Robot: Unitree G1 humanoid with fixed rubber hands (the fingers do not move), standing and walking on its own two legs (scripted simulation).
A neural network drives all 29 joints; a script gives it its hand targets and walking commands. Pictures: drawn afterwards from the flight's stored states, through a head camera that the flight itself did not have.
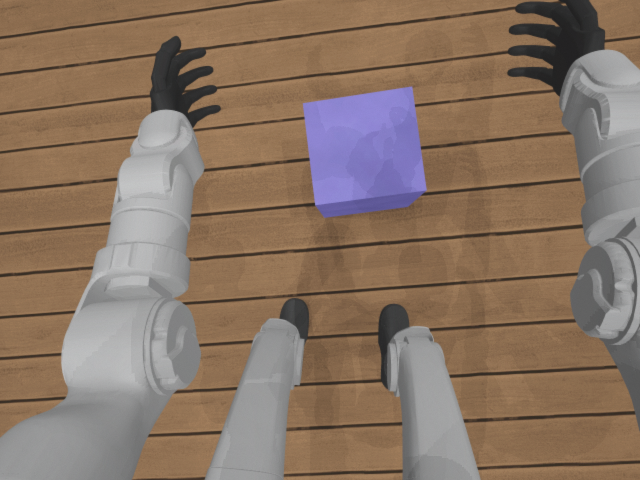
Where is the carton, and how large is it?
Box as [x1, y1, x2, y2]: [303, 87, 426, 217]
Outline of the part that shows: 411,87 303,103 315,205 324,217 407,206 426,190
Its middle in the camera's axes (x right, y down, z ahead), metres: +0.10 -0.16 +0.86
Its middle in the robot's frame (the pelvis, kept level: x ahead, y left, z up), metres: +0.56 -0.01 -0.54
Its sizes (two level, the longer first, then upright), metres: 0.210 0.200 0.250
